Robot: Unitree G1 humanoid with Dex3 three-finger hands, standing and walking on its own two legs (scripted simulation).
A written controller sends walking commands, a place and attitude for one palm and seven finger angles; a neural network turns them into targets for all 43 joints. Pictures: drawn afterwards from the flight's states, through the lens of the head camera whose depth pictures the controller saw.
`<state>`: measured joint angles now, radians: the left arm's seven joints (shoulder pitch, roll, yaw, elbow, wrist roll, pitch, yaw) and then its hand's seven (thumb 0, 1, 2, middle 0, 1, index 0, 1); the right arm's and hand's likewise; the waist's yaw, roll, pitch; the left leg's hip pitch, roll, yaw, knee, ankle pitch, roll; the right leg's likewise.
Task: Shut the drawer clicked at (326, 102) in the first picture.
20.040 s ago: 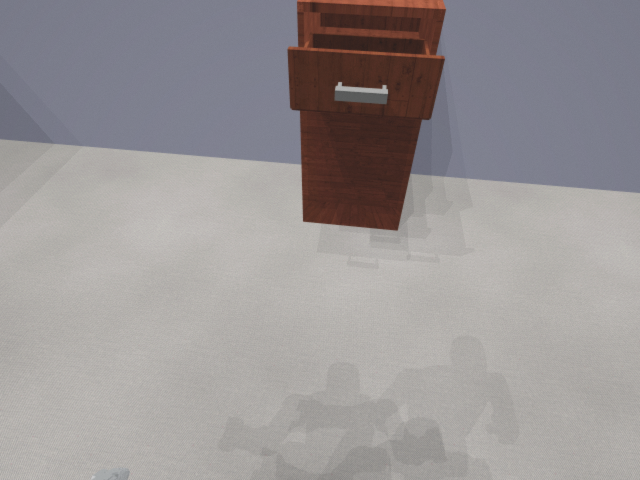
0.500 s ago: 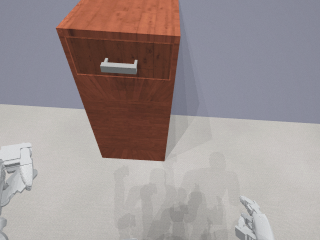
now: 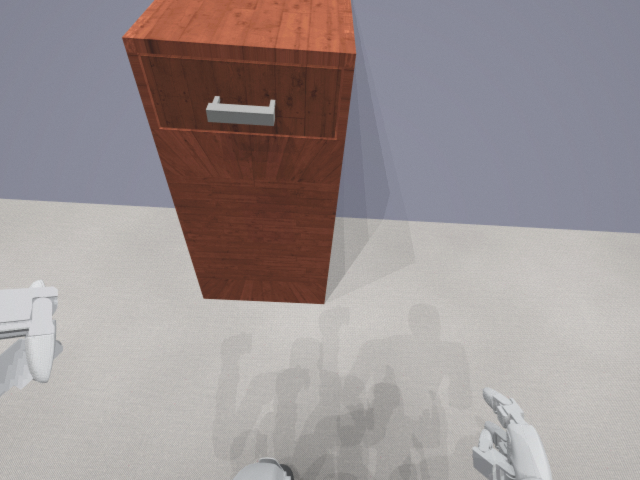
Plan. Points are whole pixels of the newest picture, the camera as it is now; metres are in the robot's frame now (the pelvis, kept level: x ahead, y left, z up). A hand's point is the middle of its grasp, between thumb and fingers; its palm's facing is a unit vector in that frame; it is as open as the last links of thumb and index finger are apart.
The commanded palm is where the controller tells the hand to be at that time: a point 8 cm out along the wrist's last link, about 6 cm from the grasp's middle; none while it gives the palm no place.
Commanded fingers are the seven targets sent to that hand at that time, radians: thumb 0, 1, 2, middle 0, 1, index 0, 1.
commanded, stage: step back with the hand held close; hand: left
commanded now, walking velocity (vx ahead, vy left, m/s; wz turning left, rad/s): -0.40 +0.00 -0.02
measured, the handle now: (243, 108) +0.78 +0.20 +0.04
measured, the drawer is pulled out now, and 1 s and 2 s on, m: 0.00 0.00 0.00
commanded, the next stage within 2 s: stop stepping back and stand still in 0.06 s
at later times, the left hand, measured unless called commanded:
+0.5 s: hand out of the picture +0.09 +0.27 +0.19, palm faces +0.26 -0.86 -0.45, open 3.2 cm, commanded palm +0.05 +0.32 +0.19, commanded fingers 0.00 0.90 0.90 -1.40 -1.60 -1.40 -1.60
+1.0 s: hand out of the picture +0.05 +0.30 +0.19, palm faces +0.36 -0.82 -0.45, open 3.2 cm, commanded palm +0.01 +0.33 +0.19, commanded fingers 0.00 0.90 0.90 -1.40 -1.60 -1.40 -1.60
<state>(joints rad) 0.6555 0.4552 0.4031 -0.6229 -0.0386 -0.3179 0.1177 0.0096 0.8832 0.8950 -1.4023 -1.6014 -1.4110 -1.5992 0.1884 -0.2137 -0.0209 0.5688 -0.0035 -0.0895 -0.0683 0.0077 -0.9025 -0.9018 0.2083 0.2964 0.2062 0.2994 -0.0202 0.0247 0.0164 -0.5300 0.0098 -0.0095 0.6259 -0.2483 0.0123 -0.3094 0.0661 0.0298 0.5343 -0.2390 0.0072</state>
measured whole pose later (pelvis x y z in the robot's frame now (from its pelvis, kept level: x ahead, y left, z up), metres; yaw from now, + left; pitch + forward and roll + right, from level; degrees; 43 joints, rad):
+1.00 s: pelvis -0.15 +0.06 +0.01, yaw -6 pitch -1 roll +1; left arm 0.60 0.40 0.41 -0.51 -0.03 -0.18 0.14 0.01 0.88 0.90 -1.40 -1.60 -1.41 -1.60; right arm 0.28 -0.21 -0.01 0.70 -0.01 -0.07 -0.07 0.01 -0.90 -0.90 0.21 0.30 0.21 0.30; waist 0.01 -0.04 -0.07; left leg -0.48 0.03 0.05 0.91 -0.33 0.00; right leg -0.26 0.00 -0.12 0.54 -0.27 -0.08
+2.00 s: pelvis -0.15 +0.12 +0.02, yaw -5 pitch -1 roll -1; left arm 0.62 0.35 0.34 -0.53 -0.03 -0.21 0.15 0.01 0.89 0.90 -1.40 -1.60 -1.41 -1.60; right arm 0.21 -0.20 0.01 0.60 0.00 -0.10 -0.08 0.01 -0.90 -0.90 0.21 0.30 0.21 0.30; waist 0.01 0.01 0.03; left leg -0.23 0.02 0.08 0.47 -0.23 0.02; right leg -0.22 -0.05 -0.10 0.43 -0.19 0.02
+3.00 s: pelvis -0.15 +0.10 +0.02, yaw -4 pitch -2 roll +0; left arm 0.17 0.21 0.01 1.13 0.01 -0.01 0.01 0.00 0.91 0.90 -0.20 -0.31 -0.21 -0.31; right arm 0.21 -0.21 -0.01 1.12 -0.01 0.00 -0.01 0.00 -0.91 -0.90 0.21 0.30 0.20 0.30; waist 0.00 0.03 0.04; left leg -0.17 0.02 0.05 0.39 -0.19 -0.01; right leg -0.18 -0.04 -0.13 0.41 -0.20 -0.01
